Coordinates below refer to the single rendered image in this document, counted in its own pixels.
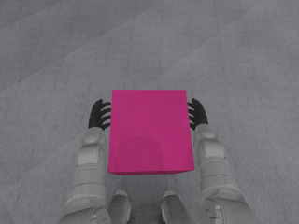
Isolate left robot hand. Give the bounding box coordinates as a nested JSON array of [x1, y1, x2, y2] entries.
[[88, 99, 111, 130]]

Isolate robot left shin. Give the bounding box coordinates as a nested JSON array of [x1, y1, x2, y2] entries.
[[110, 189, 128, 200]]

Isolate right robot hand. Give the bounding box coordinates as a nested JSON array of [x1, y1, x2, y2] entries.
[[187, 98, 208, 131]]

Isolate left robot forearm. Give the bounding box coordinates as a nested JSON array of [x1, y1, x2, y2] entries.
[[58, 127, 108, 223]]

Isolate right robot thigh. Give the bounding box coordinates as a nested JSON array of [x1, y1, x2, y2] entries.
[[159, 194, 195, 224]]

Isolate robot right upper arm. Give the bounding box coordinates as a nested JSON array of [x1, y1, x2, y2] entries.
[[199, 196, 256, 224]]

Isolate right robot forearm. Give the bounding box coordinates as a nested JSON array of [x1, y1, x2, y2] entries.
[[193, 123, 257, 224]]

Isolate robot left upper arm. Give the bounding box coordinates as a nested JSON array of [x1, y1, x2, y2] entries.
[[58, 205, 111, 224]]

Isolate carton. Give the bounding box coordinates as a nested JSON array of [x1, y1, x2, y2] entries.
[[107, 90, 194, 175]]

